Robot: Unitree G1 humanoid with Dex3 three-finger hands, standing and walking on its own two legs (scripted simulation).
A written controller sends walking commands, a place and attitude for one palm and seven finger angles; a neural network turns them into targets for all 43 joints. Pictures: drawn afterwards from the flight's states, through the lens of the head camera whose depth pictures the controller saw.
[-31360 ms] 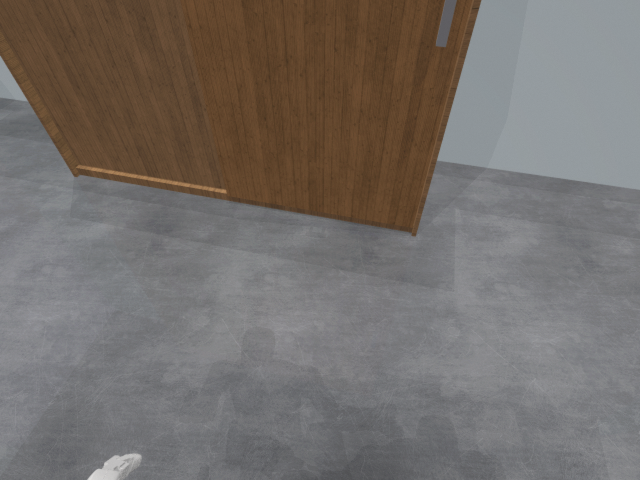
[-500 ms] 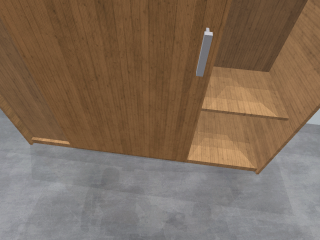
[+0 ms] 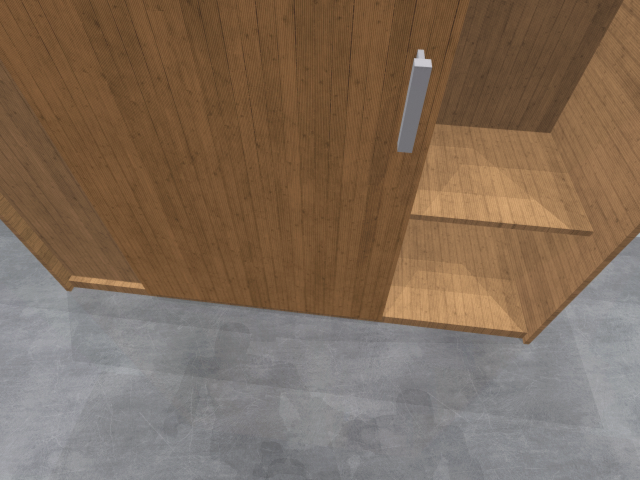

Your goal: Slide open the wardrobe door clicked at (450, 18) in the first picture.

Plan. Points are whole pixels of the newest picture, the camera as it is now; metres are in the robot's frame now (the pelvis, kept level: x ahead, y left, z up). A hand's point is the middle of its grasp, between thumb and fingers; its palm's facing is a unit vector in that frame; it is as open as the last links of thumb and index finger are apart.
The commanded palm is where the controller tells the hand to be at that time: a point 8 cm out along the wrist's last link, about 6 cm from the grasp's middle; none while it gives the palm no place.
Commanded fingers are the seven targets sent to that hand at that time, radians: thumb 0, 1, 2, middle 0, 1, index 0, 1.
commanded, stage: look to check the result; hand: right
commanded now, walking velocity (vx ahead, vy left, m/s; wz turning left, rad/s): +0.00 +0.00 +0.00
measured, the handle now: (412, 102) +0.69 -0.11 +0.11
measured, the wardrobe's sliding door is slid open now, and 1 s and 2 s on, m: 0.50 0.50 0.50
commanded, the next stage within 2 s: stand and wait in 0.36 s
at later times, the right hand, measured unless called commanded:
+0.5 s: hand out of the picture +0.10 -0.22 -0.16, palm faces -0.03 +0.95 -0.31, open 7.4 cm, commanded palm none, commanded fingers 0.00 -0.90 -0.90 0.20 0.30 0.20 0.30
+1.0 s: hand out of the picture +0.09 -0.22 -0.16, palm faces -0.03 +0.95 -0.30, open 7.4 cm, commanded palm none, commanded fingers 0.00 -0.90 -0.90 0.20 0.30 0.20 0.30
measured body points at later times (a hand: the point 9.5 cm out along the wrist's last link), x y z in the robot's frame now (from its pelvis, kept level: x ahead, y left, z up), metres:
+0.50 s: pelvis +0.02 +0.01 +0.00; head +0.03 +0.01 +0.45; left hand +0.09 +0.29 -0.14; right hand +0.11 -0.27 -0.14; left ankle -0.01 +0.10 -0.75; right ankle -0.02 -0.10 -0.75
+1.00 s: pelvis +0.01 +0.01 +0.00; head +0.03 +0.01 +0.45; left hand +0.07 +0.30 -0.14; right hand +0.09 -0.27 -0.14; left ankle -0.01 +0.10 -0.75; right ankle -0.02 -0.10 -0.75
